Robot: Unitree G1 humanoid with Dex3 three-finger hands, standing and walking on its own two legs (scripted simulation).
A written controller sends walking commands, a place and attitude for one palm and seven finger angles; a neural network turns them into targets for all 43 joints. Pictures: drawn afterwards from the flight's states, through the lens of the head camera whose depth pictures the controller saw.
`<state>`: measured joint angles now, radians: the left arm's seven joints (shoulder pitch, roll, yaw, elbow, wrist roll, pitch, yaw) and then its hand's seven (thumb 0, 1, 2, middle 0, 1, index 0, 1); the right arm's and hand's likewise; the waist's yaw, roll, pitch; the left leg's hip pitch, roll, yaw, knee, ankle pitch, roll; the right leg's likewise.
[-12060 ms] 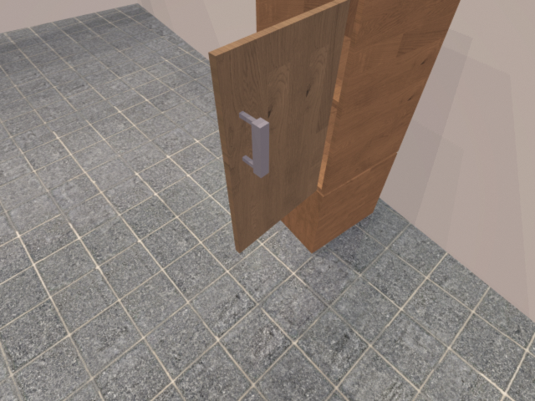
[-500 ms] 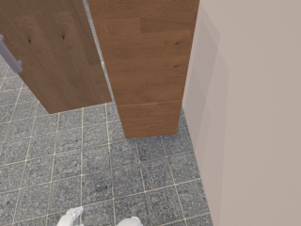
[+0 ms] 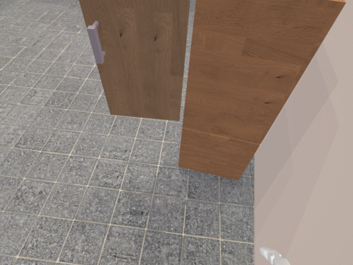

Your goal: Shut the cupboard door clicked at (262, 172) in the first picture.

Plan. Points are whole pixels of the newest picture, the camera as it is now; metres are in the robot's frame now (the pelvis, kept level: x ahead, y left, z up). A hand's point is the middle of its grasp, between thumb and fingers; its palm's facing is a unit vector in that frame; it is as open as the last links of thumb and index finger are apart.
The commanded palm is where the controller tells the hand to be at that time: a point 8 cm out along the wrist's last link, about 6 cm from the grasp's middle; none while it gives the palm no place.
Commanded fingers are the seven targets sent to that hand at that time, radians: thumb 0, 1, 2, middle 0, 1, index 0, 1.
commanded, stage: take the last steps up to it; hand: left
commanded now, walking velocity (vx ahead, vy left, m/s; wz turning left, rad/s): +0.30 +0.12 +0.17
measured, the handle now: (98, 42) +0.77 +0.38 +0.07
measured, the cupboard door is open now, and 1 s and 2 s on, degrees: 99 99 99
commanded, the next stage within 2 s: come to a stop and stand still in 0.66 s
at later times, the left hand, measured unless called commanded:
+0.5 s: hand out of the picture +0.07 +0.18 -0.16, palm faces +0.19 -0.97 -0.15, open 7.4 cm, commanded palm none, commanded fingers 0.00 0.90 0.90 -0.20 -0.30 -0.20 -0.30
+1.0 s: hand (100, 186) +0.33 +0.27 -0.16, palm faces +0.05 -0.98 -0.21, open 7.3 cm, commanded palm none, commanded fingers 0.00 0.90 0.90 -0.20 -0.30 -0.20 -0.30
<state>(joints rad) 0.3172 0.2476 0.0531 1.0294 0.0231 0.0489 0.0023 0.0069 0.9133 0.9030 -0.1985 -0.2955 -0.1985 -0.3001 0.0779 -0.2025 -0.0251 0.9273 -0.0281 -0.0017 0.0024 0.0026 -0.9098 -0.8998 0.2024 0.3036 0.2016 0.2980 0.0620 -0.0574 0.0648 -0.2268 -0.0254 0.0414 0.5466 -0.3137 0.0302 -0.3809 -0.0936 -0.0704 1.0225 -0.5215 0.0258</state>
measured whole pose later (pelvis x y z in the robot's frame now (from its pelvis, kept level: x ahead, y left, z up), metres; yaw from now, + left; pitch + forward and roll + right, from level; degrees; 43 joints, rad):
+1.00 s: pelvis +0.26 +0.09 +0.00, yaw +3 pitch +0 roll +2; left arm 0.15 0.16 0.01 1.01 0.02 -0.01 0.02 0.00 0.91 0.90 -0.19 -0.29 -0.20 -0.30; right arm 0.25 -0.14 -0.02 1.10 -0.02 0.01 -0.02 0.00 -0.92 -0.90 0.20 0.30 0.20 0.30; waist -0.02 0.00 0.04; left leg -0.19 0.00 0.19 0.49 -0.30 0.03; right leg -0.31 -0.04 -0.07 0.57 -0.27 -0.03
